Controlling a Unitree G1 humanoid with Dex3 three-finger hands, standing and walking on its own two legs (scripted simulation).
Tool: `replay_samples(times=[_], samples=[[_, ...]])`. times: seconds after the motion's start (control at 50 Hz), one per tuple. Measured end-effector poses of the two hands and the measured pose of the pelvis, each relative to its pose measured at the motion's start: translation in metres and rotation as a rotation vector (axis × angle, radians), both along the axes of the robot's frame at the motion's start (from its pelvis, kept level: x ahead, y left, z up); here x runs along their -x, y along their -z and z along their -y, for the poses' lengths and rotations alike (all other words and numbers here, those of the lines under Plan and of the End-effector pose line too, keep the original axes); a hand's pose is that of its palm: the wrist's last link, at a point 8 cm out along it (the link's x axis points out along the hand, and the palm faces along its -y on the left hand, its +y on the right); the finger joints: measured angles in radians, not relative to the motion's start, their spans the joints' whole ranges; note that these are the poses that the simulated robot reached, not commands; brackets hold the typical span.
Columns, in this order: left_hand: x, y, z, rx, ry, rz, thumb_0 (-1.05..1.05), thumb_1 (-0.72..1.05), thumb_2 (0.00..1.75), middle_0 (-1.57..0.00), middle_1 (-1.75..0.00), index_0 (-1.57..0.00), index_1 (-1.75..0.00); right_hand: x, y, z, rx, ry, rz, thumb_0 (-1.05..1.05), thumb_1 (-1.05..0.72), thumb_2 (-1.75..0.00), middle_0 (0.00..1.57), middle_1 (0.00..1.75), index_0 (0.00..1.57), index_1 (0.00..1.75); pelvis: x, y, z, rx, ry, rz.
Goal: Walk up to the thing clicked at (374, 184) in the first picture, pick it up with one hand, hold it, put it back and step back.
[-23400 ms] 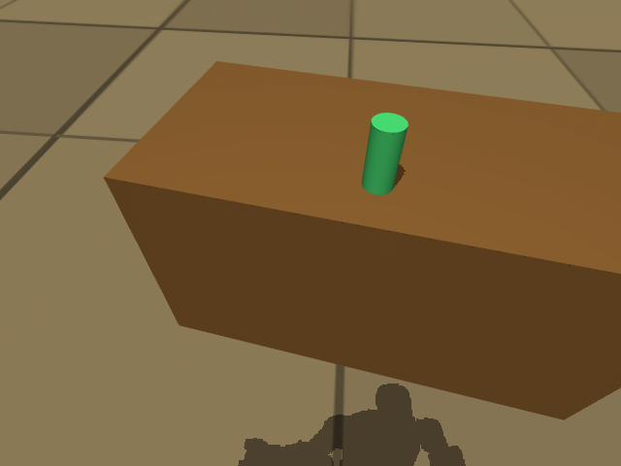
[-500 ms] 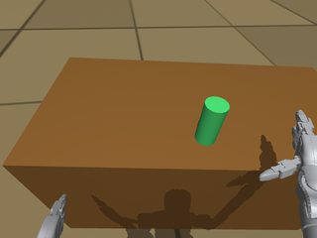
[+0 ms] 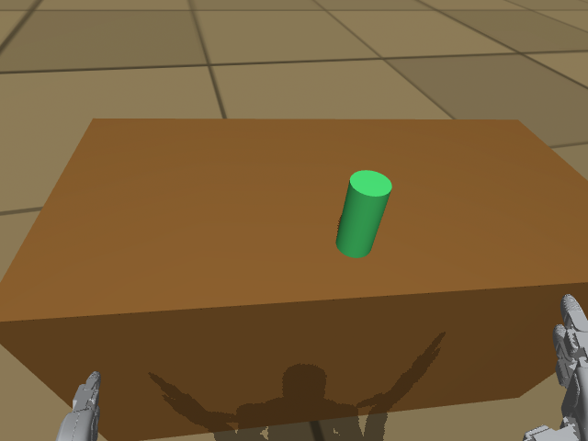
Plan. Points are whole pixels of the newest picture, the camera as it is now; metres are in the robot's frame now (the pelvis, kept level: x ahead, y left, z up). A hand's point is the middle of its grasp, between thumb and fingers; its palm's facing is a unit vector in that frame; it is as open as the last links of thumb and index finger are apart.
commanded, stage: sink last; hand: right
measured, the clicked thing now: (361, 216) +0.52 -0.14 +0.03
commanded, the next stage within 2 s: home in 0.16 s
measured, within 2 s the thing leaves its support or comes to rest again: neither
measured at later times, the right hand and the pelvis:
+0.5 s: hand (502, 411) +0.16 -0.24 +0.06, palm faces +0.30 +0.89 -0.34, open 17.6 cm; pelvis -0.02 +0.01 +0.00, yaw +1 degrees
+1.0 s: hand (409, 432) +0.18 -0.18 -0.08, palm faces +0.09 +0.97 -0.22, open 17.3 cm; pelvis +0.00 +0.00 -0.02, yaw +1 degrees
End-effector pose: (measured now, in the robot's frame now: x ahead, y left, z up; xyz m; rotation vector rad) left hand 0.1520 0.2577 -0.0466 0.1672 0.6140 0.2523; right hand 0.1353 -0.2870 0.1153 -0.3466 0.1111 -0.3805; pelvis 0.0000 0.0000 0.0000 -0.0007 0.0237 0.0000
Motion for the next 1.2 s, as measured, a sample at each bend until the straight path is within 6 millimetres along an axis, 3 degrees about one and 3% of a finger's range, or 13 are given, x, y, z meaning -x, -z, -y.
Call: replay_samples(times=[0.18, 0.36, 0.44, 0.54, 0.68, 0.8, 0.88, 1.0, 1.2], samples=[[0.028, 0.005, -0.011, -0.016, -0.01, -0.017, -0.01, -0.53, 0.07, -0.05, -0.06, -0.05, -0.07, -0.004, -0.012, -0.001, 0.073, -0.028, 0.062, -0.02, 0.59, -0.05, 0.05, 0.06, 0.06, 0.06, 0.013, 0.002, -0.007, 0.01, -0.011, 0.006], [0.028, 0.002, -0.012, -0.027, -0.002, 0.012, -0.01, -0.5, 0.14, -0.07, -0.09, -0.06, -0.09, 0.002, -0.011, 0.002, 0.091, -0.034, 0.087, -0.02, 0.59, -0.05, 0.05, 0.06, 0.06, 0.06, 0.017, 0.002, -0.007, 0.009, -0.015, 0.012], [0.022, 0.007, 0.012, 0.017, 0.055, 0.008, -0.01, -0.36, 0.26, -0.09, -0.12, -0.08, -0.12, 0.005, 0.009, 0.001, 0.047, -0.028, 0.039, -0.02, 0.58, -0.05, 0.05, 0.06, 0.06, 0.05, 0.019, 0.003, -0.007, 0.008, -0.017, 0.01], [0.013, 0.013, 0.046, 0.08, 0.123, 0.004, -0.01, -0.08, 0.4, -0.11, -0.16, -0.11, -0.16, 0.008, 0.057, -0.015, -0.077, -0.043, -0.107, -0.02, 0.57, -0.05, 0.05, 0.06, 0.05, 0.05, 0.019, 0.003, -0.004, 0.006, -0.014, -0.006], [0.016, 0.012, 0.029, 0.009, 0.086, -0.021, -0.01, 0.29, 0.56, -0.15, -0.2, -0.15, -0.2, 0.013, 0.123, -0.038, -0.214, -0.073, -0.344, -0.02, 0.54, -0.06, 0.06, 0.06, 0.06, 0.05, 0.014, 0.005, 0.002, 0.005, -0.014, -0.033], [0.013, 0.012, 0.03, -0.025, 0.085, -0.041, 0.0, 0.57, 0.71, -0.17, -0.24, -0.17, -0.24, -0.004, 0.169, -0.063, -0.289, -0.136, -0.472, -0.02, 0.52, -0.07, 0.06, 0.06, 0.06, 0.06, 0.012, 0.011, 0.0, 0.001, -0.02, -0.066], [0.009, 0.013, 0.035, -0.016, 0.085, -0.031, 0.0, 0.69, 0.77, -0.18, -0.26, -0.18, -0.26, -0.016, 0.179, -0.073, -0.302, -0.159, -0.503, -0.02, 0.5, -0.08, 0.06, 0.06, 0.06, 0.06, 0.006, 0.013, 0.0, -0.005, -0.022, -0.078], [0.006, 0.033, 0.03, -0.011, 0.063, -0.092, 0.01, 0.81, 0.85, -0.19, -0.28, -0.19, -0.28, -0.024, 0.173, -0.061, -0.254, -0.11, -0.506, -0.02, 0.5, -0.08, 0.06, 0.06, 0.06, 0.06, -0.004, 0.016, 0.003, -0.017, -0.025, -0.08], [0.008, 0.052, 0.023, -0.012, 0.034, -0.164, 0.01, 0.89, 0.89, -0.2, -0.3, -0.2, -0.3, -0.029, 0.178, -0.062, -0.239, -0.093, -0.559, -0.01, 0.5, -0.08, 0.06, 0.06, 0.06, 0.06, -0.008, 0.021, 0.004, -0.016, -0.028, -0.093]])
